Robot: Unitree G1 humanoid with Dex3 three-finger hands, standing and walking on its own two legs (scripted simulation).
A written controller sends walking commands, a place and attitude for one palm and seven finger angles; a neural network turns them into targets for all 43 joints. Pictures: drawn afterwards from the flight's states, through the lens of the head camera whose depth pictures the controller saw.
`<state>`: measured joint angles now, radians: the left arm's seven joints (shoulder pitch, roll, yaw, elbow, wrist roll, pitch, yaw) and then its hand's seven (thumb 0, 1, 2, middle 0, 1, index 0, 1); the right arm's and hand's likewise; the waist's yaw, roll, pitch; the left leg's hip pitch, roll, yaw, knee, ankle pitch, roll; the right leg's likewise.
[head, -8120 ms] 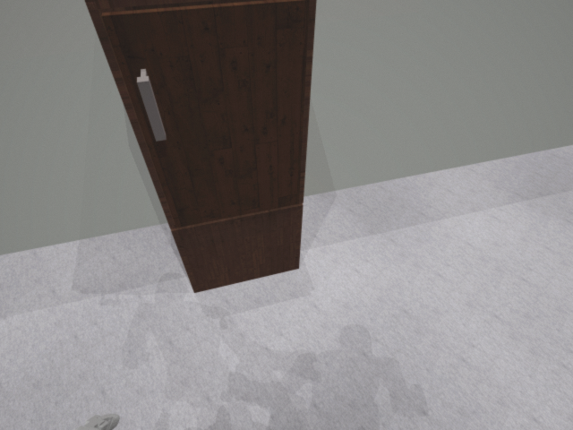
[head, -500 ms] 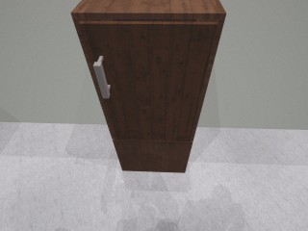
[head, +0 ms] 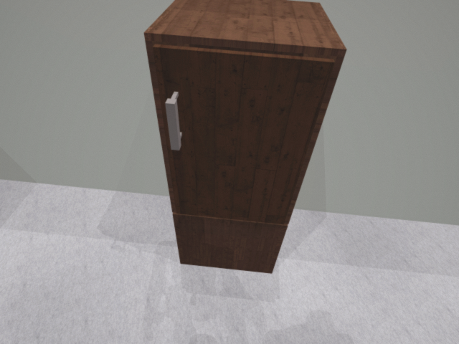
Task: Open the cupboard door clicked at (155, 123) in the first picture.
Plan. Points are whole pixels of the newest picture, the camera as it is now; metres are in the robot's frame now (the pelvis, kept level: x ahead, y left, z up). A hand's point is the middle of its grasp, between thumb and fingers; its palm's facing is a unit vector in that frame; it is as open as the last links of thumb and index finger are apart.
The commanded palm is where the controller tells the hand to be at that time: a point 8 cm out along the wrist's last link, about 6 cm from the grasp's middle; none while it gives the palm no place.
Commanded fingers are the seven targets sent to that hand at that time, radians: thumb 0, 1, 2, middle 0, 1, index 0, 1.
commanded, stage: shuffle to correct the standing spot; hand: left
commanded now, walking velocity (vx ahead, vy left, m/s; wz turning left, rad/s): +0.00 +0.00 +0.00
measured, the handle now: (175, 121) +0.60 +0.18 +0.08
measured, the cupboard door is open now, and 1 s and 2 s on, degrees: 0 0 0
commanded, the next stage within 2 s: come to a stop and stand still in 0.52 s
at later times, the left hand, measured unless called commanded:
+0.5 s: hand out of the picture -0.02 +0.18 -0.17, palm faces +0.00 -0.99 -0.14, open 7.3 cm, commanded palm none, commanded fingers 0.00 0.90 0.90 -0.20 -0.30 -0.20 -0.30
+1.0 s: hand out of the picture +0.08 +0.21 -0.18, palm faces -0.04 -0.99 -0.15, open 7.3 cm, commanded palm none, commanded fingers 0.00 0.90 0.90 -0.20 -0.30 -0.20 -0.30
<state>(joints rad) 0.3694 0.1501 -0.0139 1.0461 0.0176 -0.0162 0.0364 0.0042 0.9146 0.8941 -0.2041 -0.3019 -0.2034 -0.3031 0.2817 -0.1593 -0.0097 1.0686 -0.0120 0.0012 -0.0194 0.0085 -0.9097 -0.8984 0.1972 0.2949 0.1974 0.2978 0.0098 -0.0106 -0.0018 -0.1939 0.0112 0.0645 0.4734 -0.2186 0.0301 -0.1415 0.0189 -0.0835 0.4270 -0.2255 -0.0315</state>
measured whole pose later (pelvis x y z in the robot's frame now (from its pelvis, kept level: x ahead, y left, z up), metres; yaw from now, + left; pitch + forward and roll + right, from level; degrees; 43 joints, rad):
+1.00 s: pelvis +0.07 +0.05 +0.00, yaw -5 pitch -1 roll -2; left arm 0.29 0.13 0.03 1.01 0.03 0.04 0.04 0.00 0.91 0.89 -0.20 -0.30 -0.20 -0.30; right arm 0.21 -0.14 -0.05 1.03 -0.01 -0.01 -0.06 0.02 -0.95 -0.90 0.20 0.30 0.20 0.30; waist 0.00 -0.01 0.11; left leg -0.29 0.04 0.15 0.51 -0.21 0.07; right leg -0.26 -0.02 -0.05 0.75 -0.50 0.03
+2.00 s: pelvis +0.03 +0.06 +0.00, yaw -4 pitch -2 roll +0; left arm 0.30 0.13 0.01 1.11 0.02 0.00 0.04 0.01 0.93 0.89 -0.20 -0.30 -0.20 -0.30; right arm 0.30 -0.11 -0.01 1.14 -0.01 -0.01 -0.04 0.03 -0.93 -0.90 0.20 0.30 0.20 0.30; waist 0.01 0.00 0.03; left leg -0.11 -0.04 0.11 0.42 -0.28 0.07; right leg -0.16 -0.06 -0.06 0.43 -0.24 0.04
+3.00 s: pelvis -0.05 +0.04 +0.00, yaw -1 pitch -3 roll -1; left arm 0.37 0.18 0.00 1.05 0.03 0.02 0.01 0.00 0.91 0.89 -0.20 -0.30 -0.20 -0.30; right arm 0.36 -0.18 -0.02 1.09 -0.03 0.03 -0.01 0.01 -0.90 -0.90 0.20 0.29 0.20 0.30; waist 0.00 -0.01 -0.02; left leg -0.24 -0.01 0.05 0.47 -0.29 0.04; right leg -0.25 -0.01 -0.06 0.45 -0.32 0.00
